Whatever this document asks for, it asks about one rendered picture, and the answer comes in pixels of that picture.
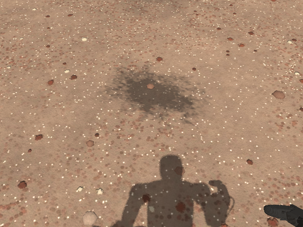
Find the robot right hand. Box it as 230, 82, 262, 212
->
263, 204, 303, 227

